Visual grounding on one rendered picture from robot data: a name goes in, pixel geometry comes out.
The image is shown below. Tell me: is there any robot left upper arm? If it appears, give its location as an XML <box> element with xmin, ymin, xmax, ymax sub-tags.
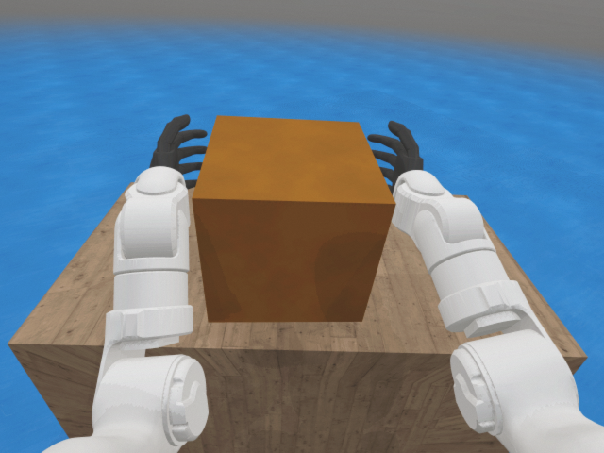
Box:
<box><xmin>42</xmin><ymin>354</ymin><xmax>209</xmax><ymax>453</ymax></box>

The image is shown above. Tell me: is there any right robot hand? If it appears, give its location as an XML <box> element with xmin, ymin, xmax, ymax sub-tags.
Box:
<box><xmin>367</xmin><ymin>121</ymin><xmax>424</xmax><ymax>195</ymax></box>

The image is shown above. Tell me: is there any carton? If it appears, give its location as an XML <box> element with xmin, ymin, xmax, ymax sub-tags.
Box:
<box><xmin>192</xmin><ymin>115</ymin><xmax>396</xmax><ymax>322</ymax></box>

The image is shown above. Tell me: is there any pedestal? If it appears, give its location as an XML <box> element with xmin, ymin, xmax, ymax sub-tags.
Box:
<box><xmin>8</xmin><ymin>182</ymin><xmax>588</xmax><ymax>453</ymax></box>

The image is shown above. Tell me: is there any right robot forearm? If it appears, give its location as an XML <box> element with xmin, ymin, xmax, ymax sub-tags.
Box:
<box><xmin>392</xmin><ymin>170</ymin><xmax>579</xmax><ymax>406</ymax></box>

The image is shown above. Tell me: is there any left robot hand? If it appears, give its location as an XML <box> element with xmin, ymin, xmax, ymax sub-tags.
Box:
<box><xmin>149</xmin><ymin>114</ymin><xmax>208</xmax><ymax>189</ymax></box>

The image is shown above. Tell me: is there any robot right upper arm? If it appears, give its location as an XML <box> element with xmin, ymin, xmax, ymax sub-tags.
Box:
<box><xmin>450</xmin><ymin>329</ymin><xmax>604</xmax><ymax>453</ymax></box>

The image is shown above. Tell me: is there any left robot forearm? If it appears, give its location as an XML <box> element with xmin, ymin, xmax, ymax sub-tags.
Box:
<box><xmin>92</xmin><ymin>166</ymin><xmax>193</xmax><ymax>428</ymax></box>

